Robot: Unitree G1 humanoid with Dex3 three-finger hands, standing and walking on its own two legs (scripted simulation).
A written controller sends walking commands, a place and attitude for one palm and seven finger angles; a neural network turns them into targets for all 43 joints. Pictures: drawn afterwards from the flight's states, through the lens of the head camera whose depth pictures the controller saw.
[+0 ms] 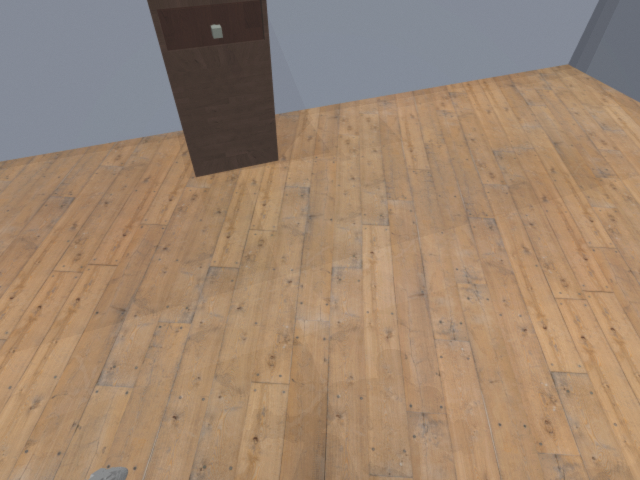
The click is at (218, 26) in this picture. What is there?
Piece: drawer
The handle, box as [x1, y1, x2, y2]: [210, 24, 222, 38]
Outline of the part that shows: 210,25 213,37 222,37 220,26 214,24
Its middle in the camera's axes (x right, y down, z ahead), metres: -0.41 -0.81 +1.50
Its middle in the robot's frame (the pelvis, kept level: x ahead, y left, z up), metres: +1.64 +0.49 -0.08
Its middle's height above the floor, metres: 0.69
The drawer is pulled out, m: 0.00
